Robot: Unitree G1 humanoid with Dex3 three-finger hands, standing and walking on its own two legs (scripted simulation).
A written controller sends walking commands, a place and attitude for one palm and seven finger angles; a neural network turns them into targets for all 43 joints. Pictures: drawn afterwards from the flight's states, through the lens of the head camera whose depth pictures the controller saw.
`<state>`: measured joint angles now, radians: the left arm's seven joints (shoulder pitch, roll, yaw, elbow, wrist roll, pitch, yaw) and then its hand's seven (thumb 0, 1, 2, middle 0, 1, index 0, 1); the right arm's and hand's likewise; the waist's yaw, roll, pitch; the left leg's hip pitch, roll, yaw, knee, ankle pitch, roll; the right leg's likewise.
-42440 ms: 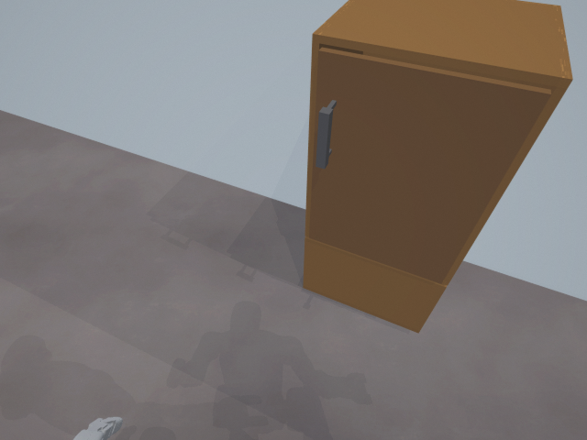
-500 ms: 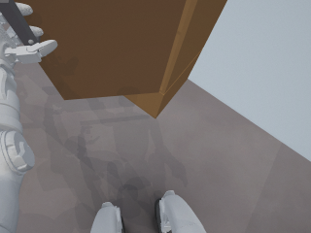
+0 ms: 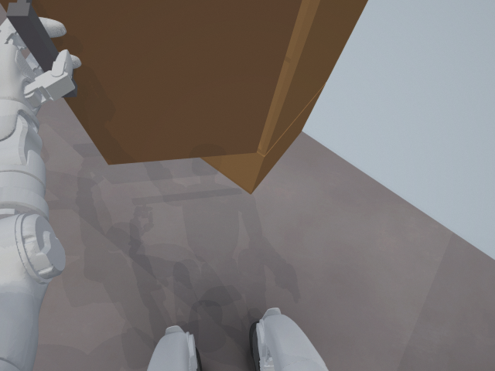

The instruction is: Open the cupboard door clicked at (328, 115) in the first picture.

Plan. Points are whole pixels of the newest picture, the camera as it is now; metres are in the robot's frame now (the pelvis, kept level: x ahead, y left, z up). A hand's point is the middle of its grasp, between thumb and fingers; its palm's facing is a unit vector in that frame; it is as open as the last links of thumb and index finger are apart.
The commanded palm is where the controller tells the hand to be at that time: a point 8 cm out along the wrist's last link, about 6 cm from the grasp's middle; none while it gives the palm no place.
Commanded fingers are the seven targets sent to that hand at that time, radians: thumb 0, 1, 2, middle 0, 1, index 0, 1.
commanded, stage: pull the door open along its arc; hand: left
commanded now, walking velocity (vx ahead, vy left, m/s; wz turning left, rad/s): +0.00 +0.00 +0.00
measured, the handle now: (49, 45) +0.60 +0.23 +0.08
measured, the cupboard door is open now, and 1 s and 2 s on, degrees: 45 89 88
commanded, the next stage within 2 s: open thumb and fingers to let go in 0.80 s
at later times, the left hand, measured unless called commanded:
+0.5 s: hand (95, 151) +0.42 +0.16 +0.08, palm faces +0.22 -0.97 +0.08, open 6.2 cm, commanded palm +0.36 +0.20 +0.08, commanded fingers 0.00 0.90 0.90 -0.40 -1.35 -0.40 -1.35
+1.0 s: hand (186, 222) +0.32 +0.05 +0.08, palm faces +0.45 -0.89 -0.01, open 6.1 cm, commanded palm +0.27 +0.10 +0.08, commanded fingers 0.00 0.48 0.72 -0.37 -1.30 -0.37 -1.30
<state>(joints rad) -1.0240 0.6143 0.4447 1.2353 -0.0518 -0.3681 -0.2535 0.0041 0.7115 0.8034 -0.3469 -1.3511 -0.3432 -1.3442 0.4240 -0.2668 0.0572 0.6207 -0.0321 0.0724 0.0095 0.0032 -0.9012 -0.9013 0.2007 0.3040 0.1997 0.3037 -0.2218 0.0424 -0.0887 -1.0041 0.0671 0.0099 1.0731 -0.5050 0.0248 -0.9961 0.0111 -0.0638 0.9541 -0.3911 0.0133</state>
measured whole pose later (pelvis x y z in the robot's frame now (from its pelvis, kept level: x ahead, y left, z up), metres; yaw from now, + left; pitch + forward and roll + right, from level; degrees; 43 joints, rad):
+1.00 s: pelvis +0.01 -0.05 +0.02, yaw +5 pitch +11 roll +1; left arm 0.00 -0.11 -0.16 0.23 0.11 -0.30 0.58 -0.01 0.66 0.77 -0.36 -1.33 -0.36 -1.33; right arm 0.17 -0.18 0.00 0.57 -0.08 0.03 0.01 0.01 -0.90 -0.90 0.20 0.30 0.20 0.30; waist 0.00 0.03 -0.11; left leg -0.65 0.04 -0.02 0.91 -0.46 -0.04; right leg -0.68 -0.02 -0.09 0.93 -0.44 -0.05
